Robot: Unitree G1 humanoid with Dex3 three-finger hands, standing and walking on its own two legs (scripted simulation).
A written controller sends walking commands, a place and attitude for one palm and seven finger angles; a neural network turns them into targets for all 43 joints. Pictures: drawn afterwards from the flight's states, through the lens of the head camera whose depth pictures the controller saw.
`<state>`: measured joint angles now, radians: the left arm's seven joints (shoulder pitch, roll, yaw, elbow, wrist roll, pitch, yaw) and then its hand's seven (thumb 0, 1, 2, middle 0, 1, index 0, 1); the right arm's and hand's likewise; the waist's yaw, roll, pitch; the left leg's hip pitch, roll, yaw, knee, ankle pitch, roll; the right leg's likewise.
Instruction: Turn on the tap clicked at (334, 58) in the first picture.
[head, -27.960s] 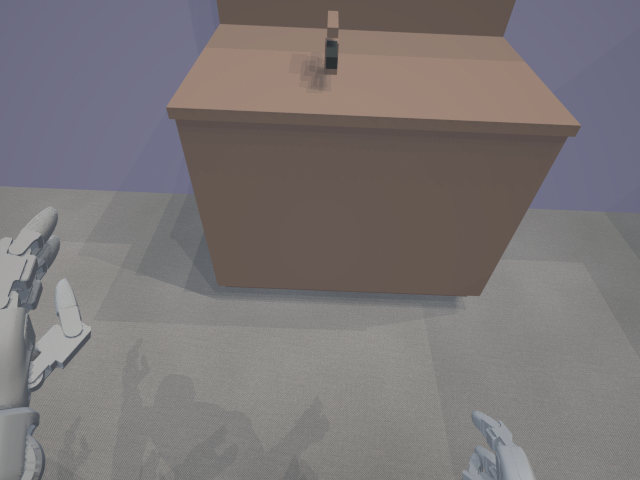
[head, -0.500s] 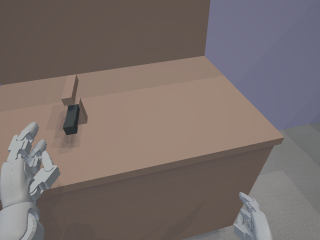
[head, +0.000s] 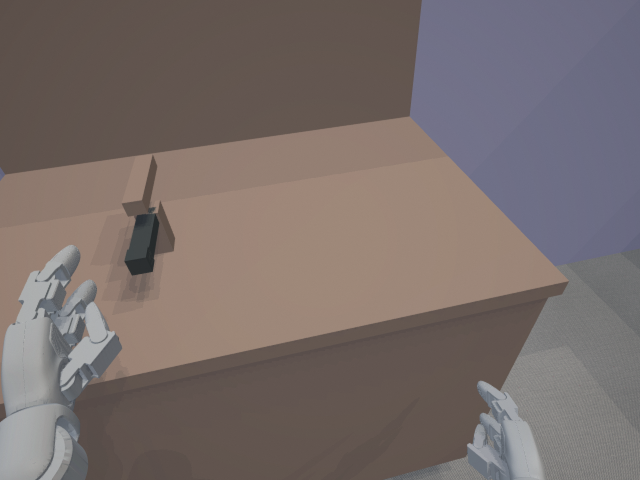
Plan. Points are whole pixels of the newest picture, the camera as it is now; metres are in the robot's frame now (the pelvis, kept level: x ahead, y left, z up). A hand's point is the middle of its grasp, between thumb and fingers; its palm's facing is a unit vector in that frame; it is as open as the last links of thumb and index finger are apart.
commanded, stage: reach beside the lever's end, fingers flat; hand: left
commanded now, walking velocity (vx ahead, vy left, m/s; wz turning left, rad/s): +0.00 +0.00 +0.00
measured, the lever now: (140, 260) +0.34 +0.31 +0.11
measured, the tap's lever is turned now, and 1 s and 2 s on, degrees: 0 0 0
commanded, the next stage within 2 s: none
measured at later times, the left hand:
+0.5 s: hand (111, 317) +0.22 +0.27 +0.15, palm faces +0.55 -0.83 -0.10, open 7.4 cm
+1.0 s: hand (109, 304) +0.25 +0.29 +0.14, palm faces +0.57 -0.81 -0.10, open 7.6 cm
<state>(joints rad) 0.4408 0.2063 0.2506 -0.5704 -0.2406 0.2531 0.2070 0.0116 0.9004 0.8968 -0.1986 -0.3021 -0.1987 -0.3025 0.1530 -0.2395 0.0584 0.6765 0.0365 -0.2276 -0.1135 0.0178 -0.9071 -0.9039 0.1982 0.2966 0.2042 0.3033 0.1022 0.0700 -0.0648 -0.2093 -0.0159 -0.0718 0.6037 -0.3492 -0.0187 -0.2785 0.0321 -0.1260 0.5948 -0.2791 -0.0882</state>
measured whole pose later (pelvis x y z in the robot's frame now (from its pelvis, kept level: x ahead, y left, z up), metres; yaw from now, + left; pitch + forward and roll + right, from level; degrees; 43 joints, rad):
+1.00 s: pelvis +0.00 +0.01 +0.00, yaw -1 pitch +0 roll +1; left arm 0.17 0.24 0.36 -0.17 -0.23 0.18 0.20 0.01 0.90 0.90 -0.18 -0.24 -0.18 -0.24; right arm 0.15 -0.23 0.04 0.71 0.03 -0.19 -0.13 0.02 -0.91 -0.90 0.20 0.30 0.20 0.30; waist 0.07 0.05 -0.05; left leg -0.23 -0.03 -0.05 0.56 -0.32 0.00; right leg -0.31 0.02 -0.10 0.56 -0.25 -0.07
